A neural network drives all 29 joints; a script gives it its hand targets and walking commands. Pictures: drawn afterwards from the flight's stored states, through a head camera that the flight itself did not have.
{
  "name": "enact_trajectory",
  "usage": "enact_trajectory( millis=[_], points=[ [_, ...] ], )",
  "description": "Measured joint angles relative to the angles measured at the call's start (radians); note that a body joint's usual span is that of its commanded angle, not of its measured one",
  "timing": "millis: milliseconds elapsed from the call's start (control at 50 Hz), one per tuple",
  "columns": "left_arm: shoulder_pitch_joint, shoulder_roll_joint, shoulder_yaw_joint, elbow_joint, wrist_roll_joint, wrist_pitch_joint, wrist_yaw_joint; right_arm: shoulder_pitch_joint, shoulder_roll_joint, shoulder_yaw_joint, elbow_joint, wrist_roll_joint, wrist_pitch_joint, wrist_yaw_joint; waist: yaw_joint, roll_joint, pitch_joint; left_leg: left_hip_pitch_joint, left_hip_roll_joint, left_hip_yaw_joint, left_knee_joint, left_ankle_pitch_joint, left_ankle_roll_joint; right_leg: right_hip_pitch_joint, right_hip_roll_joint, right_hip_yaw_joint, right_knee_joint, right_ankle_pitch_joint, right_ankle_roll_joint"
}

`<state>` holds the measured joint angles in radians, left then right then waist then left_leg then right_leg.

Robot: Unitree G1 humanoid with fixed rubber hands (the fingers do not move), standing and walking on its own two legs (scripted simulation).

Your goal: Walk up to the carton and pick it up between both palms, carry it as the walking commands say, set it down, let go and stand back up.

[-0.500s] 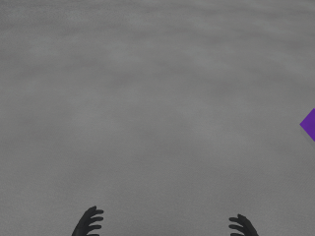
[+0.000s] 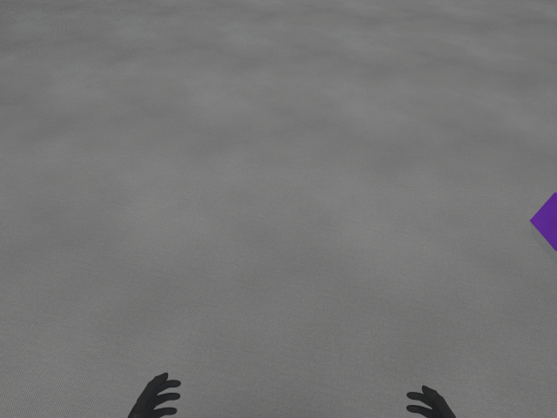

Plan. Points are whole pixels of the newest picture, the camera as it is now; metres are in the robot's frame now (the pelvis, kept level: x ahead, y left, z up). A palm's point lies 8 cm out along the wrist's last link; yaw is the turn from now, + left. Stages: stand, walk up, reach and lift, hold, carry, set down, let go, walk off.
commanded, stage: walk up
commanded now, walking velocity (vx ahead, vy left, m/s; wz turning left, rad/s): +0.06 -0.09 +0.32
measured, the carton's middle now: out of the picture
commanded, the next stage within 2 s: none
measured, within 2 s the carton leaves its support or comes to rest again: neither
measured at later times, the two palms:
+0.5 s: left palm out of the picture +0.10 +0.24 -0.09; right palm out of the picture +0.10 -0.27 -0.09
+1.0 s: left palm (280, 301) +0.34 +0.02 -0.11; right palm out of the picture -0.15 -0.26 -0.09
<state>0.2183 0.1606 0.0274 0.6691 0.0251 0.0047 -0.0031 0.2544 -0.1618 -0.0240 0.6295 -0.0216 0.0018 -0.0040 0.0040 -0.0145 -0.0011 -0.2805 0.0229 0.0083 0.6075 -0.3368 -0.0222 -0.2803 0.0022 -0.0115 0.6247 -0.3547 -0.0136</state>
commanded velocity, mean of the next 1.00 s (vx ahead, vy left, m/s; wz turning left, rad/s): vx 0.20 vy -0.13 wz -0.49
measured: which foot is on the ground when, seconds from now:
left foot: down 0.00-0.18, up 0.20-0.60, down 0.62-1.00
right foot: down 0.00-0.60, up 0.62-1.00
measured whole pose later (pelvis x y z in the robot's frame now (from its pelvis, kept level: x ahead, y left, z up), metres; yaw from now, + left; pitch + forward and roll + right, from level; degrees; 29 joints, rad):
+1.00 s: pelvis +0.07 -0.08 +0.00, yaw -28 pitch +1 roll -2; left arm 0.05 0.26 0.04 0.76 0.02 0.04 -0.13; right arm 0.56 -0.23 -0.07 0.96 -0.02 -0.05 -0.04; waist -0.09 -0.07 0.01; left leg 0.04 0.22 0.21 0.40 -0.41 -0.14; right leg -0.63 -0.09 -0.03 0.84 -0.07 0.04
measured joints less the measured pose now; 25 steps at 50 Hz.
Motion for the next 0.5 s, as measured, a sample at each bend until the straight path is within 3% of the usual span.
enact_trajectory(
  millis=[80, 140, 200, 260, 320, 420, 500],
  points=[
    [0.024, 0.027, 0.021, 0.006, -0.004, 0.007, -0.005, -0.019, -0.009, -0.003, 0.04, -0.01, 0.006, -0.023, 0.005, -0.019, -0.013, -0.005, 0.009, 0.037, 0.008, -0.011, -0.004, -0.046, 0.0, 0.013, 0.056, -0.009, 0.003],
    [0.047, 0.059, 0.036, 0.014, -0.009, 0.016, -0.006, -0.038, -0.037, -0.023, 0.058, -0.018, 0.011, -0.037, 0.0, -0.014, -0.011, -0.01, 0.043, 0.088, 0.038, -0.037, -0.016, -0.083, 0.001, -0.026, 0.094, -0.036, 0.014],
    [0.051, 0.066, 0.041, 0.015, -0.012, 0.016, -0.015, -0.027, -0.075, -0.047, 0.074, -0.021, 0.024, -0.048, -0.018, 0.027, 0.0, -0.032, 0.084, 0.093, 0.107, -0.081, -0.027, -0.08, 0.028, -0.053, 0.082, -0.016, -0.036],
    [0.07, 0.067, 0.041, 0.003, -0.002, -0.005, -0.003, -0.024, -0.088, -0.056, 0.102, -0.017, 0.047, -0.042, 0.003, 0.014, 0.005, -0.134, 0.038, 0.058, 0.354, -0.216, -0.025, -0.069, 0.024, -0.034, 0.032, 0.012, -0.06],
    [0.105, 0.072, 0.043, 0.011, 0.005, 0.002, 0.011, -0.056, -0.078, -0.045, 0.103, -0.017, 0.042, -0.022, 0.024, -0.002, 0.022, -0.2, 0.021, 0.053, 0.461, -0.145, -0.01, -0.031, 0.023, 0.002, -0.066, 0.073, -0.061],
    [0.129, 0.073, 0.042, 0.033, -0.003, 0.009, 0.01, -0.12, -0.061, -0.03, 0.082, -0.026, 0.049, -0.007, 0.038, 0.0, 0.035, -0.231, 0.013, 0.022, 0.415, -0.045, -0.011, -0.012, 0.028, 0.055, -0.145, 0.131, -0.053],
    [0.125, 0.074, 0.046, 0.048, -0.001, 0.01, 0.009, -0.146, -0.05, -0.019, 0.071, -0.015, 0.054, -0.011, 0.049, -0.002, 0.035, -0.191, 0.001, 0.006, 0.289, -0.05, -0.027, -0.02, 0.037, 0.09, -0.143, 0.137, -0.042]
  ],
)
